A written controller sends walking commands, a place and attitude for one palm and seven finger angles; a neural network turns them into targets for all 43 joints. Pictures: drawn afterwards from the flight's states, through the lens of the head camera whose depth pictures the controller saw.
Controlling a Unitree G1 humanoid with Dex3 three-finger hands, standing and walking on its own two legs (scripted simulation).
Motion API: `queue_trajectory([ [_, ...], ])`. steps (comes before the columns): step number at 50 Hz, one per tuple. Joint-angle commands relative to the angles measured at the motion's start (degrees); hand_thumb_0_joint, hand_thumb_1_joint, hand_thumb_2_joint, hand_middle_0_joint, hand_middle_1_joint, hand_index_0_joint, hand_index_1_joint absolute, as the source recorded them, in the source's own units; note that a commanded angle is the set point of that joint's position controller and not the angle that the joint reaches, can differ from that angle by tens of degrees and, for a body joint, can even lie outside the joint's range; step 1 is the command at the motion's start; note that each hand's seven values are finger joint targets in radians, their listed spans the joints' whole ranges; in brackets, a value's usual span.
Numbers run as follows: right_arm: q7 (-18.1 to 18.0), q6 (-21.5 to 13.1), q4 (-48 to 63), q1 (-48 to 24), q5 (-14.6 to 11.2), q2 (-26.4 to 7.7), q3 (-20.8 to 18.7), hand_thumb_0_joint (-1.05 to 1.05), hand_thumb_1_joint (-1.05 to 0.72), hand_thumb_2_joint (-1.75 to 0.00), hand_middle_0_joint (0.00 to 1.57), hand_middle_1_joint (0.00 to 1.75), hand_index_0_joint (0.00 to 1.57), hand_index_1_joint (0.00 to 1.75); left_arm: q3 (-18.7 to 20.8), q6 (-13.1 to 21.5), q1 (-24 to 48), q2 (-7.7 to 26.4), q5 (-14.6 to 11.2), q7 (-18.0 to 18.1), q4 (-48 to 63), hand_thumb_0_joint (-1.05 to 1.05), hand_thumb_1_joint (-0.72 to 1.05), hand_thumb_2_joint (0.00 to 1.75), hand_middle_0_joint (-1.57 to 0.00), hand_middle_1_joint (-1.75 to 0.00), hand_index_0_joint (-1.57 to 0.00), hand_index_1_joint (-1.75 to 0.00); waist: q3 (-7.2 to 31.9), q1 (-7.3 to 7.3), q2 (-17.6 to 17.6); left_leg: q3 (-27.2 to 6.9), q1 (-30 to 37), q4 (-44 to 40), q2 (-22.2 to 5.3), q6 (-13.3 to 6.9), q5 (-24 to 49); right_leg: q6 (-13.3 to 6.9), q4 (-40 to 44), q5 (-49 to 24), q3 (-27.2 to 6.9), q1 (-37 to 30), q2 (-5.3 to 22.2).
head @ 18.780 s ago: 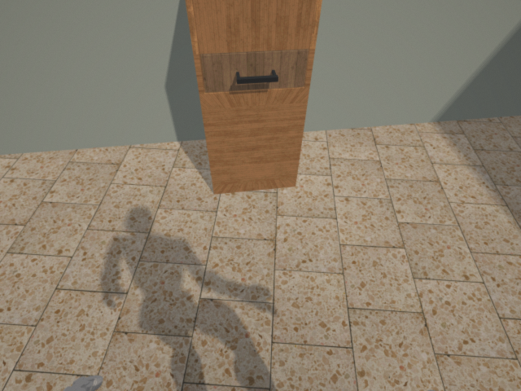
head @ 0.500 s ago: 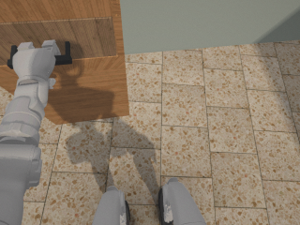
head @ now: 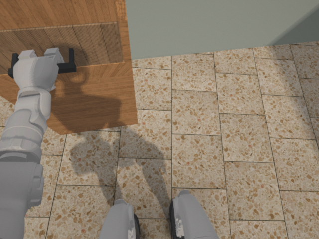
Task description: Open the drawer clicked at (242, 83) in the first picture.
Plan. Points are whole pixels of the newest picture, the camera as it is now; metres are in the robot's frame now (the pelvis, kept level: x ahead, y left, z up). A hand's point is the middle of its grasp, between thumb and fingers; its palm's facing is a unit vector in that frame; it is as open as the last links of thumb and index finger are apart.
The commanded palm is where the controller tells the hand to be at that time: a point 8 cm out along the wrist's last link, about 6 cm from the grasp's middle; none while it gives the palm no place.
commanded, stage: pull the drawer open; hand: left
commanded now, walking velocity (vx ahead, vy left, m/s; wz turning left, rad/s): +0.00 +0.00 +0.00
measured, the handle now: (43, 63) +0.56 +0.26 +0.00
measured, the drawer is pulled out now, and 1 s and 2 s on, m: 0.00 0.04 0.10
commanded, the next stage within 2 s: none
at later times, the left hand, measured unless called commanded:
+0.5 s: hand (49, 98) +0.47 +0.25 -0.03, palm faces -0.05 -0.07 -1.00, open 5.1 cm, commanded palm +0.43 +0.24 +0.02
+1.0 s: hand (45, 98) +0.47 +0.26 -0.03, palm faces -0.10 -0.03 -0.99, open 5.1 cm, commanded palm +0.46 +0.23 +0.02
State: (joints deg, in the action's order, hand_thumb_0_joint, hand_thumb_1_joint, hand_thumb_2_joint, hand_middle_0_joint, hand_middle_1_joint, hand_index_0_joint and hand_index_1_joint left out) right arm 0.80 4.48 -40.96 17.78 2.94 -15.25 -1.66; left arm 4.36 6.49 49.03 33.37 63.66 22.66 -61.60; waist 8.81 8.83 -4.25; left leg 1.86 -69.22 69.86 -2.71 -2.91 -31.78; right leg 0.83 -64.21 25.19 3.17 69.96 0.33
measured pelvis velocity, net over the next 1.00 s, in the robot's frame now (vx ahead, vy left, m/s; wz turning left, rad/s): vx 0.01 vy -0.01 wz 0.03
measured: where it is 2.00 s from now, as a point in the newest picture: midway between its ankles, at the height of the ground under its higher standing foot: (156, 238)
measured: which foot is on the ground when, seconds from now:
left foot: down 0.00-1.00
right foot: down 0.00-1.00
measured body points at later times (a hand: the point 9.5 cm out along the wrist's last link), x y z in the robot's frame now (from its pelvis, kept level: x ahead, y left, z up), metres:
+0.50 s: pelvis +0.04 +0.01 +0.03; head +0.19 +0.02 +0.45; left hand +0.46 +0.25 +0.03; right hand +0.09 -0.26 -0.11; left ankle -0.01 +0.09 -0.63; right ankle +0.04 -0.14 -0.63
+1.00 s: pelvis +0.01 -0.01 +0.01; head +0.16 +0.00 +0.43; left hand +0.47 +0.25 +0.03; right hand +0.04 -0.28 -0.12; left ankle -0.01 +0.09 -0.63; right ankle +0.04 -0.14 -0.63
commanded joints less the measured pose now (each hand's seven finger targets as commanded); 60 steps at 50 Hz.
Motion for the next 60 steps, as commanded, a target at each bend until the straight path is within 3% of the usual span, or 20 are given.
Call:
queue_trajectory([
  [1, -0.32, -0.03, 2.05, 10.98, 0.06, -10.46, -3.35, 0.0, -0.9, -0.9, 0.2, 0.3, 0.2, 0.3, 4.76, -0.34, 7.97, 14.53, -1.32, 1.94, 9.02, 0.0, 0.9, 0.9, -0.4, -1.35, -0.4, -1.35, 33.31, -3.27, -1.82, -3.54, 22.75, -8.43, 1.9, 0.78, 31.44, -2.7, 4.68, -22.62, 0.06, -22.49, -2.77],
  [3, -0.15, 0.12, 2.37, 10.57, -0.02, -10.1, -3.74, 0.0, -0.9, -0.9, 0.2, 0.3, 0.2, 0.3, 3.2, -0.37, 5.15, 11.36, -1.39, 2.42, 10.57, 0.0, 0.9, 0.9, -0.4, -1.35, -0.4, -1.35, 32.37, -3.56, -2.91, -3.35, 24.91, -9.07, 1.63, 0.99, 33.25, -2.69, 5.38, -22.95, 0.36, -21.95, -2.78],
  [5, -0.04, 0.35, 2.55, 10.28, -0.15, -10.26, -3.9, 0.0, -0.9, -0.9, 0.2, 0.3, 0.2, 0.3, 3.79, -0.68, 2.25, 10.9, -1.69, 3.07, 11.45, 0.0, 0.9, 0.9, -0.4, -1.35, -0.4, -1.35, 31.51, -4.23, -1.13, -3.56, 25.69, -9.73, 1.34, 1.06, 34.54, -2.63, 5.68, -22.99, 0.59, -22.46, -2.81],
  [6, 0.0, 0.38, 2.22, 10.08, -0.11, -10.04, -4.15, 0.0, -0.9, -0.9, 0.2, 0.3, 0.2, 0.3, 2.89, -0.81, 2.16, 9.01, -1.95, 3.31, 11.0, 0.0, 0.9, 0.9, -0.4, -1.35, -0.4, -1.35, 30.97, -3.49, -0.09, -3.56, 25.72, -9.59, 1.3, 0.95, 35.14, -2.56, 5.85, -23.75, 0.49, -22.24, -2.82],
  [15, 0.48, 1.47, 2.87, 8.76, 0.0, -9.63, -4.7, 0.0, -0.9, -0.9, 0.2, 0.3, 0.2, 0.3, 2.46, -2.76, -6.79, 5.37, -1.68, 5.39, 15.46, 0.0, 0.9, 0.9, -0.4, -1.35, -0.4, -1.35, 29.53, -5.76, 0.36, -3.07, 29.6, -11.67, 0.89, 1.36, 42.01, -2.62, 7.15, -27.26, 0.55, -25.5, -2.5],
  [20, 0.65, 1.85, 3.66, 7.59, -0.01, -9.16, -5.0, 0.0, -0.9, -0.9, 0.2, 0.3, 0.2, 0.3, 1.44, -3.79, -11.1, 2.45, -1.76, 6.09, 18.88, 0.0, 0.9, 0.9, -0.4, -1.35, -0.4, -1.35, 28.52, -6.0, 1.1, -2.9, 31.21, -12.52, 0.56, 1.43, 45.19, -2.61, 8.01, -29.72, 0.41, -27.23, -2.38],
  [22, 0.7, 2.02, 4.14, 7.2, 0.04, -9.06, -4.99, 0.0, -0.9, -0.9, 0.2, 0.3, 0.2, 0.3, 2.41, -4.2, -13.83, 3.08, -1.68, 6.42, 21.45, 0.0, 0.9, 0.9, -0.4, -1.35, -0.4, -1.35, 29.92, -7.13, -0.35, -3.12, 32.97, -12.79, 0.46, 1.66, 48.55, -2.68, 7.8, -31.39, 0.16, -28.36, -2.15],
  [23, 0.82, 1.99, 4.46, 6.97, 0.03, -8.71, -5.18, 0.0, -0.9, -0.9, 0.2, 0.3, 0.2, 0.3, 1.03, -4.34, -14.38, 0.94, -1.71, 6.61, 23.29, 0.0, 0.9, 0.9, -0.4, -1.35, -0.4, -1.35, 30.36, -6.7, -0.7, -3.14, 33.98, -12.69, 0.28, 1.73, 49.76, -2.65, 8.11, -32.15, 0.19, -28.28, -2.17],
  [26, 0.76, 2.04, 4.62, 5.78, 0.09, -8.69, -5.11, 0.0, -0.9, -0.9, 0.2, 0.3, 0.2, 0.3, 1.5, -5.32, -16.83, 0.76, -1.81, 6.94, 24.21, 0.0, 0.9, 0.9, -0.4, -1.35, -0.4, -1.35, 28.07, -6.69, 1.7, -2.81, 32.41, -13.26, 0.49, 1.56, 47.42, -2.74, 8.77, -32.45, -0.03, -29.76, -2.16],
  [28, -0.21, 2.04, 2.34, 6.6, 0.55, -9.07, -4.91, 0.0, -0.9, -0.9, 0.2, 0.3, 0.2, 0.3, 0.65, -4.5, 0.44, 3.17, 0.15, 7.9, 22.49, 0.0, 0.9, 0.9, -0.4, -1.35, -0.4, -1.35, 25.32, -2.59, -0.47, -3.75, 31.83, -12.14, 0.28, 1.86, 43.6, -2.44, 7.9, -28.43, 0.32, -23.72, -2.0],
  [32, -0.52, 1.91, 1.25, 7.18, 1.21, -9.16, -4.82, 0.0, -0.9, -0.9, 0.2, 0.3, 0.2, 0.3, 1.41, -4.87, 2.51, 4.36, 0.88, 8.78, 15.92, 0.0, 0.9, 0.9, -0.4, -1.35, -0.4, -1.35, 26.95, -3.41, -2.26, -3.76, 32.06, -11.21, 1.06, 2.38, 44.01, -2.73, 6.76, -26.27, 0.38, -21.66, -2.16],
  [34, -0.41, 1.73, 1.23, 7.85, 1.13, -8.7, -5.29, 0.0, -0.9, -0.9, 0.2, 0.3, 0.2, 0.3, -1.71, -4.75, 6.49, 0.72, 0.76, 8.18, 16.02, 0.0, 0.9, 0.9, -0.4, -1.35, -0.4, -1.35, 28.72, -2.02, -3.79, -4.62, 35.25, -10.34, 0.62, 2.91, 48.38, -2.59, 6.72, -27.1, 0.81, -19.63, -2.27],
  [38, -0.79, 1.81, 1.09, 8.75, 1.04, -8.72, -5.32, 0.0, -0.9, -0.9, 0.2, 0.3, 0.2, 0.3, -2.77, -3.97, 9.97, 0.75, 0.29, 5.67, 13.7, 0.0, 0.9, 0.9, -0.4, -1.35, -0.4, -1.35, 30.59, -0.67, -1.74, -5.17, 35.06, -9.26, 0.78, 2.61, 46.25, -2.37, 6.69, -25.83, 0.82, -19.06, -2.58],
  [42, -1.18, 1.28, 0.98, 8.6, 1.0, -8.89, -4.79, 0.0, -0.9, -0.9, 0.2, 0.3, 0.2, 0.3, -1.56, -1.8, 11.53, 3.53, 0.22, 4.43, 13.18, 0.0, 0.9, 0.9, -0.4, -1.35, -0.4, -1.35, 29.99, -1.15, -2.74, -4.9, 31.83, -9.5, 1.32, 2.19, 39.86, -2.65, 6.38, -23.11, 0.6, -18.86, -2.48],
  [45, -1.18, 0.52, 1.05, 8.35, 1.04, -8.62, -4.84, 0.0, -0.9, -0.9, 0.2, 0.3, 0.2, 0.3, -2.34, 0.01, 12.64, 2.65, 0.25, 4.35, 12.67, 0.0, 0.9, 0.9, -0.4, -1.35, -0.4, -1.35, 29.46, -0.57, -1.98, -4.39, 29.06, -9.13, 1.74, 1.73, 34.07, -2.76, 6.53, -20.78, 0.41, -18.5, -2.68],
  [49, -1.06, -0.27, 0.55, 8.7, 1.11, -8.95, -4.7, 0.0, -0.9, -0.9, 0.2, 0.3, 0.2, 0.3, -0.22, 1.61, 13.98, 6.03, 0.49, 5.17, 13.32, 0.0, 0.9, 0.9, -0.4, -1.35, -0.4, -1.35, 31.16, -0.98, -3.12, -4.28, 26.92, -8.54, 2.03, 1.59, 31.01, -2.93, 5.65, -19.74, 0.19, -18.24, -2.74],
  [55, -0.72, -1.12, -0.32, 8.93, 0.83, -9.45, -4.68, 0.0, -0.9, -0.9, 0.2, 0.3, 0.2, 0.3, -0.18, 0.17, 14.77, 6.9, 0.61, 6.77, 10.39, 0.0, 0.9, 0.9, -0.4, -1.35, -0.4, -1.35, 30.2, -0.78, -2.61, -4.15, 24.08, -9.21, 2.35, 1.34, 25.1, -3.02, 6.17, -15.86, 0.19, -17.63, -2.87],
  [56, -0.64, -1.36, -0.28, 9.07, 0.79, -9.38, -4.7, 0.0, -0.9, -0.9, 0.2, 0.3, 0.2, 0.3, -1.15, -0.04, 15.97, 5.58, 0.21, 6.68, 10.74, 0.0, 0.9, 0.9, -0.4, -1.35, -0.4, -1.35, 30.55, -0.13, -2.43, -4.27, 24.11, -9.25, 2.33, 1.18, 24.78, -2.95, 6.33, -15.77, 0.13, -17.56, -2.92],
  [58, -0.8, -1.52, -0.66, 9.25, 0.57, -9.89, -4.38, 0.0, -0.9, -0.9, 0.2, 0.3, 0.2, 0.3, 0.91, -0.78, 15.43, 9.29, -0.03, 6.48, 9.18, 0.0, 0.9, 0.9, -0.4, -1.35, -0.4, -1.35, 29.99, -0.61, -1.19, -3.38, 21.2, -9.33, 2.63, 0.71, 22.07, -2.73, 6.77, -15.43, -0.46, -19.64, -2.74],
  [60, -0.99, -1.77, -0.55, 9.24, 0.4, -9.84, -4.26, 0.0, -0.9, -0.9, 0.2, 0.3, 0.2, 0.3, 0.4, -1.02, 16.45, 9.78, 0.26, 5.96, 9.63, 0.0, 0.9, 0.9, -0.4, -1.35, -0.4, -1.35, 30.26, -0.62, -2.3, -3.31, 20.98, -9.66, 2.79, 0.71, 21.39, -2.77, 7.03, -15.19, -0.62, -20.07, -2.69],
])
